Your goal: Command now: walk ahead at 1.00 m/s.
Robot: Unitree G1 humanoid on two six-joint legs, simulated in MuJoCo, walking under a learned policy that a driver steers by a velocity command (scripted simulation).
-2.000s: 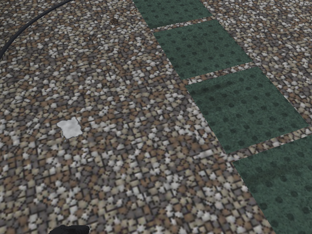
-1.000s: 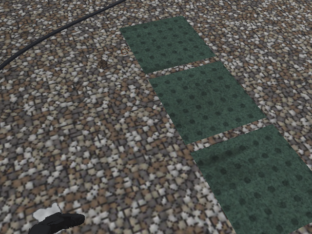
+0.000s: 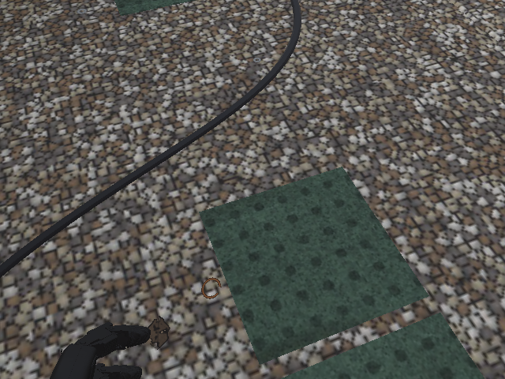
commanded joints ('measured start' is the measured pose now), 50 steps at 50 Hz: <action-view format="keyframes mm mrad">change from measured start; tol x64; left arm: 1 647 284 107 123 19 10 52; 50 425 188 105 122 2 -1 22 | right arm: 1 -68 -156 -30 -84 -25 12 -20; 50 -173 -132 -11 -177 29 -17 -4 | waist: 1 341 11 -347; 50 177 -22 -189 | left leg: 1 -466 141 9 961 863 83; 2 -868 -60 -92 1328 2 37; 12 -1021 195 -37 827 342 4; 23 -288 -4 53 347 320 133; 25 185 448 -809 188 -161 299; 40 -447 176 -57 -239 704 128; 45 -172 233 0 333 1406 78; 48 -903 -65 -116 1345 -25 45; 50 -1043 72 -137 1278 150 72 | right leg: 1 818 -163 235 86 -395 -57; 3 998 -354 903 -247 -651 -169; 22 717 -184 55 -30 1021 17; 25 8 114 138 1034 -424 60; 40 86 -69 -2 78 241 51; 50 799 -307 663 -232 -421 -144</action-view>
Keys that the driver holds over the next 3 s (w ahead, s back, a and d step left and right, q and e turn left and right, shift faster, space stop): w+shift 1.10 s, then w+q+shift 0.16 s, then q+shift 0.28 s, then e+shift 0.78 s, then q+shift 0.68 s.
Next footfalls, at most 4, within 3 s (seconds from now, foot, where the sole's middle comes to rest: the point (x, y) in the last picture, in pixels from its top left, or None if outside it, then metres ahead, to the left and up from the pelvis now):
0.46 left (220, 290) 0.69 0.07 -0.75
0.92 right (269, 163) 1.14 -0.11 -0.75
1.38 left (218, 78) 1.60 0.05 -0.75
1.82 right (233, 38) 1.85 -0.03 -0.75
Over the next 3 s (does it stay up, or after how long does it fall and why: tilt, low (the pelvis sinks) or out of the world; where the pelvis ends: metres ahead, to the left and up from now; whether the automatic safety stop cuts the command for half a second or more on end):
stays up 1.77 0.08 0.02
